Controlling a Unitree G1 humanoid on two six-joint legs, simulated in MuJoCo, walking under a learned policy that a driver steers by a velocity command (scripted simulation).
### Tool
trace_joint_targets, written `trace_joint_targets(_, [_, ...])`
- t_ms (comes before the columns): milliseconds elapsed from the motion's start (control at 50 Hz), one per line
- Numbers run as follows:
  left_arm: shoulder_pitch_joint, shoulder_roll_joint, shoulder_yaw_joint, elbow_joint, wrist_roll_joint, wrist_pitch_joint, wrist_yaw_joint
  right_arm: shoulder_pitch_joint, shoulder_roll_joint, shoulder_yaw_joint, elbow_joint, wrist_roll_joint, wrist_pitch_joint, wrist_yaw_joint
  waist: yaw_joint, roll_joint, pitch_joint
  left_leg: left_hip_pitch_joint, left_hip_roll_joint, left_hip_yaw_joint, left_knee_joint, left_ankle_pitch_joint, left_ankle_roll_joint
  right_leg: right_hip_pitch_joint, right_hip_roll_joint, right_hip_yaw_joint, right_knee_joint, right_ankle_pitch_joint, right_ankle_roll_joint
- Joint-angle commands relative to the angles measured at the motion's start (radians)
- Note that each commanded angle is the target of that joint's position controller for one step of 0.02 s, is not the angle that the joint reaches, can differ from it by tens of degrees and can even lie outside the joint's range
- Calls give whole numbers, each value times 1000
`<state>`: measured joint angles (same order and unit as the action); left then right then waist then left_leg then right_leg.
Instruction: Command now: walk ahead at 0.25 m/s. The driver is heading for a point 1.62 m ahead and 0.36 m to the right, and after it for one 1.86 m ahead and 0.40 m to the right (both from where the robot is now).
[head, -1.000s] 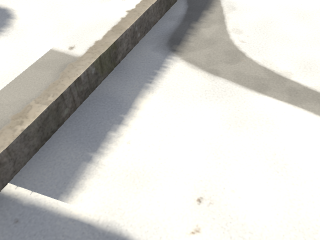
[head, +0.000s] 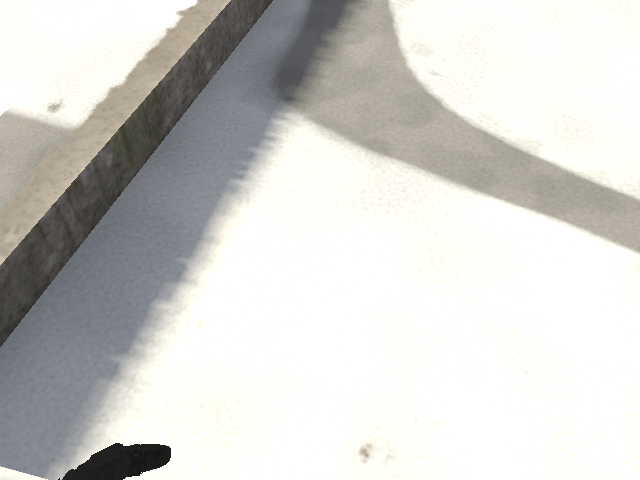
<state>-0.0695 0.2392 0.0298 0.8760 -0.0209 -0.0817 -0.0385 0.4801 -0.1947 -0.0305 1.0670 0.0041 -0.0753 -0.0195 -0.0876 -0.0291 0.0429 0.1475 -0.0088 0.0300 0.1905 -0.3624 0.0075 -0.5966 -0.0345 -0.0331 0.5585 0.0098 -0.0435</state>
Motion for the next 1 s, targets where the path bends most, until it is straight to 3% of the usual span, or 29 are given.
trace_joint_targets(20, [149,141,49,-6,8,-14,2,-61,-189,-38,-43,3,5,-11,172,174,-69,-125,200,-48,210,951,76,327,74,-20,-35,54,-53])
trace_joint_targets(40, [267,171,64,34,14,-11,8,-66,-183,-35,-50,1,9,-9,225,148,-141,-173,156,-29,372,927,41,495,60,-16,-70,161,-74])
trace_joint_targets(60, [390,234,75,61,38,-7,18,-40,-152,-24,-74,-23,8,-7,236,14,-269,-384,87,-8,651,549,2,783,-128,171,10,511,-125])
trace_joint_targets(80, [401,260,66,68,50,1,13,167,-7,15,-36,-14,4,4,132,-252,-480,-620,-77,-65,1048,-327,-49,1040,-404,543,-31,698,-343])
trace_joint_targets(100, [374,196,55,61,30,8,7,153,-84,-7,-6,11,-4,7,159,-144,-497,-613,-59,-209,1159,-319,-45,915,-360,593,-136,500,-338])
trace_joint_targets(120, [247,156,42,38,13,8,8,30,-124,-20,-43,32,-3,5,135,-102,-303,-691,-6,-149,1163,-261,-41,746,-314,437,-177,357,-291])
trace_joint_targets(140, [160,112,27,23,13,6,11,-47,-130,-22,-62,24,4,-7,109,-10,-205,-679,44,-112,1109,-180,-42,584,-268,350,-221,277,-245])
trace_joint_targets(160, [116,79,15,20,21,1,11,-83,-136,-33,-68,10,18,-21,88,12,-148,-631,75,-107,1051,-129,-45,447,-234,281,-254,261,-222])
trace_joint_targets(200, [99,69,10,42,48,-1,11,-59,-103,-35,-71,-1,43,-33,44,-36,-127,-488,100,-105,935,-76,-41,285,-185,204,-301,211,-203])
trace_joint_targets(240, [98,79,9,56,59,-4,18,-62,-71,-29,-77,-3,56,-43,24,-61,-121,-435,100,-87,769,-82,-43,225,-164,153,-316,216,-210])
trace_joint_targets(280, [107,106,15,59,56,2,32,-118,-78,-25,-93,-9,67,-48,39,-68,-138,-408,100,-80,620,-42,-45,229,-162,155,-328,89,-212])
trace_joint_targets(320, [118,129,20,59,45,18,42,-158,-104,-29,-98,-6,81,-44,50,-64,-144,-364,90,-67,532,59,-43,217,-164,179,-363,-175,-197])
trace_joint_targets(360, [105,123,16,59,31,33,49,-177,-106,-31,-93,-12,87,-38,36,-57,-102,-300,72,-44,422,152,-31,163,-143,183,-378,-410,-159])
trace_joint_targets(400, [146,86,2,78,24,40,50,-198,-110,-31,-91,-29,87,-34,35,-23,-48,-261,80,-52,305,182,-7,135,-106,178,-365,-549,-95])
trace_joint_targets(420, [180,77,-2,89,27,41,49,-207,-129,-31,-98,-33,83,-35,49,8,-20,-264,121,-96,235,202,12,137,-79,167,-335,-563,-56])
trace_joint_targets(440, [230,91,6,90,28,44,51,-233,-202,-47,-93,-19,80,-38,109,100,16,-343,121,-103,235,105,40,158,-20,112,-318,-511,-30])
trace_joint_targets(480, [217,97,8,89,32,53,60,-246,-138,-38,-74,-15,63,-31,98,136,13,-460,96,-91,185,-3,25,301,7,65,-241,-389,-17])
trace_joint_targets(540, [239,82,5,104,32,56,63,-270,-116,-34,-64,-13,42,-26,106,128,-36,-417,90,-86,194,152,-3,358,12,44,-185,-241,-30])
trace_joint_targets(580, [237,81,5,108,29,55,60,-253,-124,-35,-51,-7,36,-24,98,94,-64,-383,86,-79,217,239,0,380,9,41,-165,-145,-34])
trace_joint_targets(720, [232,83,7,125,20,68,59,-236,-128,-31,-23,-5,45,-26,88,39,-84,-349,74,-62,246,351,6,431,2,41,-125,19,-34])
trace_joint_targets(740, [252,76,6,139,19,70,59,-214,-120,-30,-9,-3,48,-25,86,35,-104,-338,62,-48,244,260,9,440,12,30,-123,-73,-37])
trace_joint_targets(780, [264,101,18,149,5,77,60,-213,-126,-35,-5,7,53,-26,93,18,-50,-403,29,-21,282,-50,35,396,19,42,-127,-442,-64])
trace_joint_targets(820, [300,127,27,152,-4,66,61,-248,-104,-30,-30,12,38,-25,115,-39,50,-549,18,-12,354,-190,54,371,-68,181,-212,-709,-119])
trace_joint_targets(840, [346,151,35,162,-8,53,60,-273,-83,-25,-47,15,22,-21,130,-93,72,-626,8,15,440,-147,54,412,-155,313,-280,-765,-165])
trace_joint_targets(860, [383,180,44,172,-8,40,60,-299,-70,-22,-64,16,5,-14,138,-141,79,-685,9,23,519,-98,58,455,-247,454,-338,-772,-219])
trace_joint_targets(900, [393,183,48,166,5,13,59,-351,-86,-26,-87,19,-19,2,143,-123,83,-759,51,-32,627,-139,77,489,-322,553,-357,-635,-261])
trace_joint_targets(940, [368,173,49,147,0,-1,55,-361,-94,-29,-93,28,-32,17,129,-87,51,-775,89,-52,614,-164,90,531,-319,489,-349,-512,-233])
trace_joint_targets(960, [337,172,49,136,-7,0,53,-354,-96,-31,-89,32,-36,21,111,-75,41,-708,91,-36,525,-122,93,502,-284,414,-345,-470,-199])
trace_joint_targets(1000, [251,184,53,112,-22,15,48,-231,-83,-39,-28,27,-36,23,28,-63,7,-363,15,61,306,123,79,307,-168,222,-292,-369,-130])
